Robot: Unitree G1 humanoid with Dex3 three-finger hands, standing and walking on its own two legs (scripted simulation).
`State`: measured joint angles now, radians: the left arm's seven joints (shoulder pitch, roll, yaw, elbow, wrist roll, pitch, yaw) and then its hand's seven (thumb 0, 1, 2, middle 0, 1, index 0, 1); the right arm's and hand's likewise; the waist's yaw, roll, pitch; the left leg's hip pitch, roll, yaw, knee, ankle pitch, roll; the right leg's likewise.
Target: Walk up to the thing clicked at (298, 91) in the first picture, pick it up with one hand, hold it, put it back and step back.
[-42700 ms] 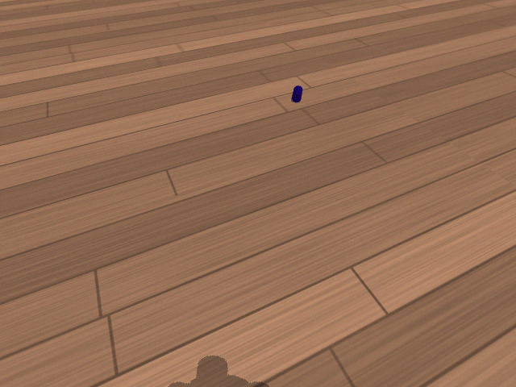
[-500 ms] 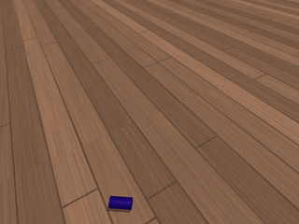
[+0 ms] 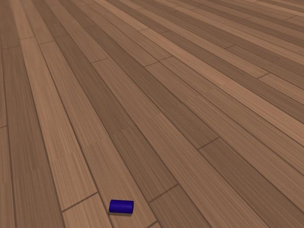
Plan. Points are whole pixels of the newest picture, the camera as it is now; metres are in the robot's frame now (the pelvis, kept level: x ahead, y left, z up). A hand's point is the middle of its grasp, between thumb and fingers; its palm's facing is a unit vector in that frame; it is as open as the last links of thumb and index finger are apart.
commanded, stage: stand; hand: left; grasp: from above
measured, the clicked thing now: (121, 206) +0.44 +0.22 -0.75
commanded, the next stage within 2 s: step back in 0.70 s
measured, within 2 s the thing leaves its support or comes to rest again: neither
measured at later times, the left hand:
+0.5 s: hand out of the picture +0.08 +0.25 -0.16, palm faces +0.02 -0.94 -0.34, open 7.4 cm
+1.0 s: hand out of the picture +0.07 +0.29 -0.18, palm faces -0.01 -0.93 -0.38, open 7.4 cm
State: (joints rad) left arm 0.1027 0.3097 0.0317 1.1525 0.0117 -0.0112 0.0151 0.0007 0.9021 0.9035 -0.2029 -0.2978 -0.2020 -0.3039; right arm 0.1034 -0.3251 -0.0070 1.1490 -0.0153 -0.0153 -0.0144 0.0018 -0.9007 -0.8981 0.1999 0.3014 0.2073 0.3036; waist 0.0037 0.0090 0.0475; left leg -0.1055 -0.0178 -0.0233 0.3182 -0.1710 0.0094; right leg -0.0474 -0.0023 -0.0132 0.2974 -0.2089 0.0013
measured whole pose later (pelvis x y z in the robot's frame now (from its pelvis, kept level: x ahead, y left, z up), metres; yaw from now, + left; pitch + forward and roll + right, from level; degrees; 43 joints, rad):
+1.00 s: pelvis -0.04 +0.02 -0.02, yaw +1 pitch -2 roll -1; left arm 0.07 0.38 0.06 0.97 0.01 0.04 0.01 0.00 0.90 0.90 -0.20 -0.30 -0.20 -0.30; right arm 0.09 -0.40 -0.05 1.00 -0.01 0.04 0.02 0.00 -0.90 -0.90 0.20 0.30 0.21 0.30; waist -0.01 0.00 0.17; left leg -0.31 -0.04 -0.04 0.70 -0.30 0.05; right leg -0.27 -0.02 -0.01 0.59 -0.30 0.01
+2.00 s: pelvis -0.30 +0.03 -0.02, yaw +1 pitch -3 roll -1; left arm 0.11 0.38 0.08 0.81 0.01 0.08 0.02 0.00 0.90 0.90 -0.20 -0.30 -0.20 -0.30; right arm 0.20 -0.36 -0.03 0.89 -0.04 0.03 0.00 0.00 -0.90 -0.90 0.20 0.30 0.21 0.30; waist -0.02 -0.02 0.18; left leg -0.25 -0.02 -0.06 0.63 -0.32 0.03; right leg -0.47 0.07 0.09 1.03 -0.52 -0.01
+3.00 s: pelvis -0.64 +0.00 -0.03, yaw -4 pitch -4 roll -2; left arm 0.21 0.36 0.07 0.94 0.03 0.01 0.00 0.00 0.90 0.90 -0.20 -0.30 -0.20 -0.30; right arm 0.09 -0.40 -0.05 0.84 -0.03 0.04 0.00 0.00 -0.90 -0.90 0.20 0.30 0.21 0.30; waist 0.01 0.05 0.15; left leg -0.41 0.08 -0.01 0.68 -0.24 0.01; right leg -0.16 0.05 0.02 0.60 -0.38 -0.01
